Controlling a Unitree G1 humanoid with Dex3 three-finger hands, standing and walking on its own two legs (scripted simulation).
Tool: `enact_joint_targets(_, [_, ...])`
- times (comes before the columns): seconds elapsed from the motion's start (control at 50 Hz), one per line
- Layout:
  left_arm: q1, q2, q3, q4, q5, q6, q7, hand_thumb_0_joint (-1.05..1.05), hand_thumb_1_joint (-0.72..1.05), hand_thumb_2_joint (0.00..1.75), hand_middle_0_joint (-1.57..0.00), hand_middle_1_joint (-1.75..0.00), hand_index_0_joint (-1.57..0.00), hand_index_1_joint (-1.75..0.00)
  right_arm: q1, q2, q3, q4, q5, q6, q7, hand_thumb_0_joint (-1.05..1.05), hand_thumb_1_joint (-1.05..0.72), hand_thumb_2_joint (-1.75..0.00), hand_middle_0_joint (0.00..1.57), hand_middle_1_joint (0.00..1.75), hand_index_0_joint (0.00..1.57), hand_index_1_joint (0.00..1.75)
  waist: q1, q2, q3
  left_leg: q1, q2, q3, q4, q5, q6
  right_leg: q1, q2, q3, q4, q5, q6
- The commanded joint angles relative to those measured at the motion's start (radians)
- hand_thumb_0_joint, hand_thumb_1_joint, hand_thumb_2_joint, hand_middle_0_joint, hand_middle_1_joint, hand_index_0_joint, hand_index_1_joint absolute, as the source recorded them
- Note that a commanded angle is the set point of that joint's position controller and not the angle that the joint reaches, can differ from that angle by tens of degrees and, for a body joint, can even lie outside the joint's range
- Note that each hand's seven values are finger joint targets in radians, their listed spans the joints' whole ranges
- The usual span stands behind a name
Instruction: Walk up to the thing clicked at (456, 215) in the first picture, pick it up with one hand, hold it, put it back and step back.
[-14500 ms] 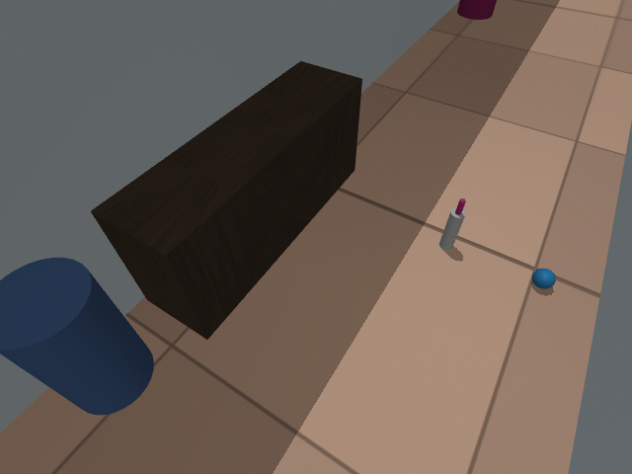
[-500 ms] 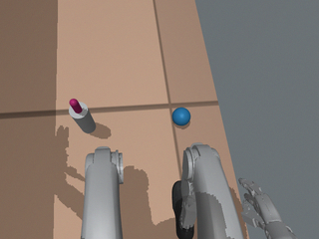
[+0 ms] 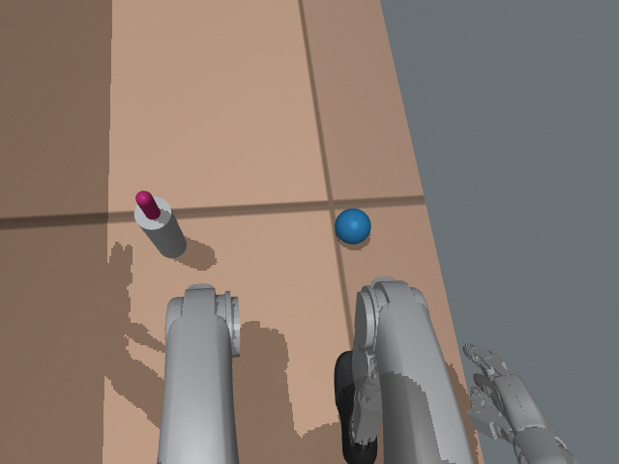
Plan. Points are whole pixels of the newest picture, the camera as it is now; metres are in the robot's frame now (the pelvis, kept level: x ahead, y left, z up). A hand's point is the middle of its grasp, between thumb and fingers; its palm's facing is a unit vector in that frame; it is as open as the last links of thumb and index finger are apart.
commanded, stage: go down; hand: left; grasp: from the side
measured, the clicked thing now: (160, 225) +0.45 +0.23 -0.25
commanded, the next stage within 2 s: none
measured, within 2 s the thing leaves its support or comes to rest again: neither
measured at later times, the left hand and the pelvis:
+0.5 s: hand out of the picture +0.38 +0.40 +0.04, palm faces +0.05 -1.00 -0.05, open 17.6 cm; pelvis +0.00 +0.00 +0.00, yaw +0 degrees
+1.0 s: hand out of the picture +0.38 +0.40 +0.04, palm faces +0.05 -1.00 -0.05, open 17.6 cm; pelvis +0.00 +0.00 +0.00, yaw +0 degrees
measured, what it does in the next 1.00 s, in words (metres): stands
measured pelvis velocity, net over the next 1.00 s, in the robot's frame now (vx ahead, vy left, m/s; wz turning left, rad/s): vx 0.00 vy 0.00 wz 0.00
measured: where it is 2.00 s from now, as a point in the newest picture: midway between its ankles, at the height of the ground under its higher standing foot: (285, 437)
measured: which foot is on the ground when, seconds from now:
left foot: down 0.00-1.00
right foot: down 0.00-1.00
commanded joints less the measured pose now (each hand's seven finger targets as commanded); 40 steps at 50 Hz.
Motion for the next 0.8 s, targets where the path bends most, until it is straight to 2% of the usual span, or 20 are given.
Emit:
enact_joint_targets(0.0, [-0.140,0.426,0.088,-0.154,-0.045,-0.043,0.016,0.00,-0.61,0.04,-0.08,-0.09,-0.08,-0.09,0.110,-0.237,-0.092,-0.065,0.015,-0.020,-0.017,0.00,-0.89,-0.90,0.20,0.30,0.20,0.30,0.054,0.263,-0.576,0.493,0.007,0.058,-0.353,0.106,0.040,0.225,0.030,-0.060,-0.204,0.088,-0.087])
enact_joint_targets(0.06, [-0.133,0.419,0.095,-0.128,-0.063,-0.049,0.007,0.00,-0.61,0.02,-0.08,-0.08,-0.08,-0.08,0.101,-0.232,-0.086,-0.072,0.017,-0.024,-0.013,0.00,-0.89,-0.89,0.20,0.30,0.20,0.30,0.041,0.213,-0.549,0.430,0.005,0.067,-0.334,0.092,0.049,0.250,0.034,-0.060,-0.211,0.078,-0.083])
enact_joint_targets(0.08, [-0.125,0.390,0.082,-0.095,-0.069,-0.051,0.000,0.00,-0.61,0.02,-0.08,-0.08,-0.08,-0.08,0.097,-0.234,-0.085,-0.074,0.019,-0.025,-0.012,0.00,-0.89,-0.89,0.20,0.30,0.20,0.30,0.028,0.196,-0.525,0.418,0.005,0.066,-0.329,0.079,0.052,0.233,0.036,-0.063,-0.212,0.068,-0.082])
enact_joint_targets(0.12, [-0.145,0.387,0.070,-0.084,-0.076,-0.061,-0.010,0.00,-0.61,0.02,-0.08,-0.09,-0.08,-0.08,0.081,-0.240,-0.082,-0.082,0.019,-0.030,-0.011,0.00,-0.89,-0.89,0.20,0.30,0.20,0.30,0.018,0.188,-0.490,0.400,0.009,0.058,-0.336,0.032,0.054,0.212,0.038,-0.066,-0.213,0.035,-0.080])
enact_joint_targets(0.16, [-0.165,0.383,0.060,-0.084,-0.072,-0.071,-0.019,0.00,-0.61,0.02,-0.08,-0.08,-0.08,-0.07,0.086,-0.243,-0.083,-0.078,0.014,-0.034,-0.011,0.00,-0.88,-0.89,0.20,0.30,0.20,0.30,0.009,0.202,-0.512,0.420,0.011,0.062,-0.321,0.049,0.051,0.225,0.038,-0.066,-0.212,0.052,-0.080])
enact_joint_targets(0.26, [-0.245,0.418,0.062,-0.144,-0.064,-0.093,-0.027,0.00,-0.61,0.03,-0.08,-0.09,-0.08,-0.09,0.105,-0.251,-0.086,-0.065,0.003,-0.043,-0.013,0.00,-0.89,-0.89,0.20,0.30,0.20,0.30,0.016,0.262,-0.601,0.492,0.013,0.067,-0.310,0.088,0.042,0.234,0.035,-0.059,-0.195,0.081,-0.083])
enact_joint_targets(0.3, [-0.283,0.460,0.072,-0.199,-0.050,-0.094,-0.018,0.00,-0.61,0.03,-0.08,-0.10,-0.08,-0.09,0.118,-0.250,-0.091,-0.061,0.000,-0.040,-0.015,0.00,-0.89,-0.89,0.20,0.30,0.20,0.30,0.027,0.291,-0.657,0.525,0.012,0.073,-0.313,0.102,0.038,0.256,0.034,-0.054,-0.198,0.091,-0.084])
enact_joint_targets(0.34, [-0.269,0.479,0.078,-0.196,-0.032,-0.085,-0.006,0.00,-0.61,0.03,-0.08,-0.09,-0.08,-0.09,0.125,-0.258,-0.097,-0.051,0.000,-0.039,-0.015,0.00,-0.89,-0.89,0.20,0.30,0.20,0.30,0.039,0.332,-0.659,0.559,0.014,0.062,-0.340,0.095,0.031,0.225,0.032,-0.058,-0.181,0.082,-0.089])
enact_joint_targets(0.36, [-0.254,0.504,0.099,-0.208,-0.029,-0.080,0.001,0.00,-0.61,0.04,-0.08,-0.10,-0.08,-0.10,0.114,-0.248,-0.087,-0.060,0.000,-0.037,-0.016,0.00,-0.89,-0.90,0.20,0.30,0.20,0.30,0.056,0.335,-0.655,0.553,0.013,0.061,-0.346,0.093,0.031,0.233,0.032,-0.057,-0.183,0.084,-0.088])
enact_joint_targets(0.38, [-0.250,0.487,0.090,-0.196,-0.029,-0.074,0.005,0.00,-0.61,0.05,-0.08,-0.10,-0.08,-0.10,0.119,-0.251,-0.086,-0.059,0.002,-0.034,-0.017,0.00,-0.89,-0.90,0.20,0.30,0.20,0.30,0.048,0.348,-0.647,0.562,0.013,0.058,-0.350,0.092,0.030,0.219,0.032,-0.059,-0.179,0.088,-0.090])
enact_joint_targets(0.44, [-0.216,0.499,0.110,-0.182,-0.041,-0.063,0.006,0.00,-0.61,0.03,-0.08,-0.09,-0.08,-0.09,0.109,-0.244,-0.084,-0.064,0.008,-0.030,-0.016,0.00,-0.89,-0.90,0.20,0.30,0.20,0.30,0.056,0.313,-0.610,0.501,0.008,0.065,-0.345,0.070,0.037,0.221,0.034,-0.056,-0.191,0.066,-0.088])
enact_joint_targets(0.46, [-0.170,0.475,0.108,-0.134,-0.049,-0.057,0.003,0.00,-0.61,0.03,-0.08,-0.09,-0.08,-0.09,0.105,-0.245,-0.079,-0.063,0.010,-0.028,-0.017,0.00,-0.90,-0.90,0.20,0.30,0.20,0.30,0.058,0.295,-0.586,0.481,0.004,0.070,-0.337,0.086,0.040,0.228,0.033,-0.057,-0.190,0.079,-0.087])
enact_joint_targets(0.54, [-0.107,0.427,0.092,-0.060,-0.062,-0.054,-0.018,0.00,-0.61,0.02,-0.08,-0.09,-0.08,-0.08,0.098,-0.236,-0.072,-0.070,0.008,-0.032,-0.013,0.00,-0.89,-0.89,0.20,0.30,0.20,0.30,0.034,0.187,-0.539,0.392,0.003,0.084,-0.285,0.132,0.053,0.273,0.039,-0.055,-0.205,0.111,-0.079])
enact_joint_targets(0.58, [-0.133,0.429,0.093,-0.065,-0.072,-0.060,-0.026,0.00,-0.61,0.02,-0.08,-0.09,-0.08,-0.08,0.096,-0.245,-0.071,-0.073,0.008,-0.034,-0.013,0.00,-0.89,-0.89,0.20,0.30,0.20,0.30,0.024,0.186,-0.528,0.384,0.006,0.078,-0.284,0.112,0.055,0.270,0.039,-0.061,-0.205,0.099,-0.077])
enact_joint_targets(0.64, [-0.165,0.424,0.085,-0.106,-0.082,-0.072,-0.034,0.00,-0.61,0.03,-0.07,-0.09,-0.08,-0.09,0.093,-0.247,-0.073,-0.074,0.009,-0.038,-0.011,0.00,-0.88,-0.89,0.20,0.30,0.20,0.30,0.018,0.198,-0.568,0.412,0.010,0.074,-0.279,0.125,0.051,0.278,0.040,-0.062,-0.199,0.109,-0.077])
enact_joint_targets(0.66, [-0.172,0.454,0.103,-0.129,-0.080,-0.075,-0.031,0.00,-0.61,0.03,-0.08,-0.10,-0.08,-0.09,0.100,-0.253,-0.079,-0.074,0.009,-0.041,-0.011,0.00,-0.88,-0.89,0.20,0.30,0.20,0.30,0.032,0.217,-0.591,0.434,0.010,0.074,-0.287,0.131,0.048,0.277,0.039,-0.061,-0.193,0.108,-0.080])
enact_joint_targets(0.7, [-0.201,0.446,0.091,-0.156,-0.073,-0.077,-0.030,0.00,-0.61,0.04,-0.07,-0.10,-0.08,-0.09,0.107,-0.254,-0.084,-0.069,0.007,-0.040,-0.012,0.00,-0.89,-0.89,0.20,0.30,0.20,0.30,0.031,0.272,-0.614,0.492,0.013,0.066,-0.303,0.123,0.039,0.248,0.039,-0.065,-0.185,0.101,-0.084])
enact_joint_targets(0.74, [-0.208,0.456,0.092,-0.193,-0.069,-0.077,-0.022,0.00,-0.61,0.05,-0.07,-0.11,-0.08,-0.10,0.107,-0.254,-0.088,-0.067,0.006,-0.040,-0.014,0.00,-0.88,-0.89,0.20,0.30,0.20,0.30,0.044,0.289,-0.637,0.511,0.014,0.067,-0.315,0.104,0.037,0.254,0.038,-0.063,-0.186,0.089,-0.085])
enact_joint_targets(0.76, [-0.225,0.439,0.076,-0.199,-0.059,-0.074,-0.017,0.00,-0.61,0.05,-0.07,-0.10,-0.07,-0.10,0.118,-0.253,-0.091,-0.062,0.006,-0.039,-0.014,0.00,-0.88,-0.89,0.20,0.30,0.20,0.30,0.033,0.312,-0.642,0.534,0.015,0.062,-0.325,0.106,0.033,0.234,0.037,-0.066,-0.180,0.094,-0.087])
enact_joint_targets(0.78, [-0.231,0.455,0.081,-0.224,-0.053,-0.072,-0.012,0.00,-0.61,0.05,-0.07,-0.10,-0.07,-0.10,0.119,-0.257,-0.093,-0.060,0.006,-0.039,-0.015,0.00,-0.88,-0.89,0.20,0.30,0.20,0.30,0.042,0.335,-0.652,0.554,0.016,0.053,-0.342,0.105,0.030,0.227,0.035,-0.067,-0.172,0.097,-0.088])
